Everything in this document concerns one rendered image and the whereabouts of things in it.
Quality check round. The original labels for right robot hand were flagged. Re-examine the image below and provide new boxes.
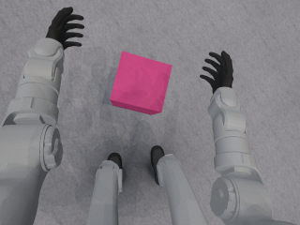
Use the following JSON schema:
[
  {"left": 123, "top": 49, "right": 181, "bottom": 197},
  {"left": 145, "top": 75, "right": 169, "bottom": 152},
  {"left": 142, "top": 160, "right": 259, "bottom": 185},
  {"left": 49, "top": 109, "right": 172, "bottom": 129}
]
[{"left": 200, "top": 51, "right": 233, "bottom": 94}]

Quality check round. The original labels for left robot upper arm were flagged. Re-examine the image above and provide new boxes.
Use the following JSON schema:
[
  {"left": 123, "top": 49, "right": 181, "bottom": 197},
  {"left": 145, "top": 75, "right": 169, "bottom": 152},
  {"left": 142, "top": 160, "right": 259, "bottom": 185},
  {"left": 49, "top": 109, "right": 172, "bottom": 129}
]
[{"left": 0, "top": 124, "right": 63, "bottom": 225}]

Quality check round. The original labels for right robot forearm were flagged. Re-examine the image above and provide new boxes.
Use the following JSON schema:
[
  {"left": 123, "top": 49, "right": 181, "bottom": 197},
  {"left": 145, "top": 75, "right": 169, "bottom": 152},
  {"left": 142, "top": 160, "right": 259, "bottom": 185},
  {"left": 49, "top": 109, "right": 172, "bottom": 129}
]
[{"left": 207, "top": 86, "right": 273, "bottom": 211}]

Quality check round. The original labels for left robot hand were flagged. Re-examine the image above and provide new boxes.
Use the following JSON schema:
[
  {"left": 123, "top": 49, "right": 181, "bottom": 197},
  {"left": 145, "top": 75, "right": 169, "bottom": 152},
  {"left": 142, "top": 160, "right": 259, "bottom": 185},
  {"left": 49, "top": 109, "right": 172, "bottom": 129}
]
[{"left": 46, "top": 7, "right": 84, "bottom": 50}]

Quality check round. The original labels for left robot forearm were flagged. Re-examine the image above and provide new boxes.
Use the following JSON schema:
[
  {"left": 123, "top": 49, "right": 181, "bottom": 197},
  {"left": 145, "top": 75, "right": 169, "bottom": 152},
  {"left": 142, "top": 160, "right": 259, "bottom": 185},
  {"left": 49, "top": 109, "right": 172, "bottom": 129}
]
[{"left": 0, "top": 37, "right": 65, "bottom": 128}]

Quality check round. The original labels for left robot foot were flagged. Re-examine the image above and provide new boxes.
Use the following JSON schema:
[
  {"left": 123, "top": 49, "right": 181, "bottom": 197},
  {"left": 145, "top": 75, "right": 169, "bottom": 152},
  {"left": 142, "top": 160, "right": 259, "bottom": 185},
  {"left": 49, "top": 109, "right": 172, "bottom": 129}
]
[{"left": 107, "top": 153, "right": 122, "bottom": 169}]

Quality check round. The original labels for carton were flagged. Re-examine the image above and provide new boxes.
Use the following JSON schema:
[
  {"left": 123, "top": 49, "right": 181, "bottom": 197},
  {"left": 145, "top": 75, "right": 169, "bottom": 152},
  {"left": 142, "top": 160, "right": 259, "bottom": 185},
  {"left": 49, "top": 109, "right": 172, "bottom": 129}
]
[{"left": 110, "top": 51, "right": 173, "bottom": 115}]

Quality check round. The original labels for right robot upper arm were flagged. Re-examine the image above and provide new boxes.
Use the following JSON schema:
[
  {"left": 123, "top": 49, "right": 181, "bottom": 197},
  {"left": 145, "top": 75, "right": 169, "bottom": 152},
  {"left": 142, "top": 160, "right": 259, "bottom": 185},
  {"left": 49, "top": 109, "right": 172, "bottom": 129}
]
[{"left": 210, "top": 175, "right": 296, "bottom": 225}]

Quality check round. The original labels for robot right thigh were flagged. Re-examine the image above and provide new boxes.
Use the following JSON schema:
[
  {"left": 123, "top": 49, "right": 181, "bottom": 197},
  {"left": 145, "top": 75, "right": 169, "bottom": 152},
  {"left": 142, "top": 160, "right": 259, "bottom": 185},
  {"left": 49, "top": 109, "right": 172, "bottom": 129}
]
[{"left": 157, "top": 158, "right": 209, "bottom": 225}]

